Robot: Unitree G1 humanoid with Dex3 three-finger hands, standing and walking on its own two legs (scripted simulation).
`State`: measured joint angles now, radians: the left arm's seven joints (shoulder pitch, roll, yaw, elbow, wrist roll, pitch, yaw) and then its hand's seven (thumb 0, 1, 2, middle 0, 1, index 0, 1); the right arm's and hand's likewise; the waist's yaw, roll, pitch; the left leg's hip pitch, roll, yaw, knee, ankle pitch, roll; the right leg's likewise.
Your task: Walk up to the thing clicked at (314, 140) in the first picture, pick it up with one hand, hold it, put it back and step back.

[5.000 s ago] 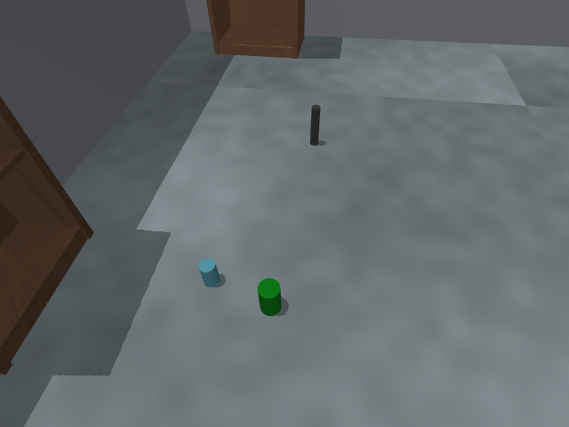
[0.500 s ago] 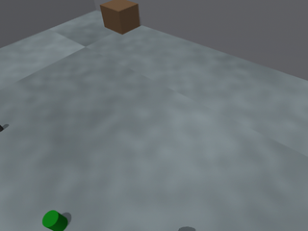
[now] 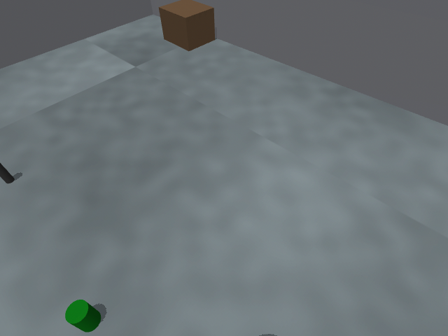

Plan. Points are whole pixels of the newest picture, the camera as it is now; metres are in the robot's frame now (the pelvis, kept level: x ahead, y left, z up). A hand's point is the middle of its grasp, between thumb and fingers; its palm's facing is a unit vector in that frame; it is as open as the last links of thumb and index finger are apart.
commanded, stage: stand
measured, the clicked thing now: out of the picture +1.10 +1.29 -0.66
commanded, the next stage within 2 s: none
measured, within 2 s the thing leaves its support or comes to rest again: neither
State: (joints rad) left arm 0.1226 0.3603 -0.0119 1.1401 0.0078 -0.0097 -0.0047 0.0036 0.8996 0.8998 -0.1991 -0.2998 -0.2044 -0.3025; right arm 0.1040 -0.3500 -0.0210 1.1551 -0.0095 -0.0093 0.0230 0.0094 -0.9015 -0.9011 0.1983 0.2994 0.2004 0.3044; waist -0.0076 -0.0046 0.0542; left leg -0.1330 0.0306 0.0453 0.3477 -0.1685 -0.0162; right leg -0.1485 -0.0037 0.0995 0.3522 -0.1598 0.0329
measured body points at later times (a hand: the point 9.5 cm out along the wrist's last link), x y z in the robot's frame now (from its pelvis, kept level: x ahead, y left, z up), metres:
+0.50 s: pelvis +0.01 +0.00 +0.00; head +0.02 +0.00 +0.45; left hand +0.08 +0.30 -0.13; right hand +0.09 -0.30 -0.13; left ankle +0.01 +0.13 -0.75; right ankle +0.02 -0.14 -0.75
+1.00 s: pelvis +0.02 +0.00 +0.00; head +0.03 +0.00 +0.45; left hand +0.09 +0.30 -0.13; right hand +0.10 -0.30 -0.13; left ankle +0.02 +0.13 -0.75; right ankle +0.02 -0.14 -0.75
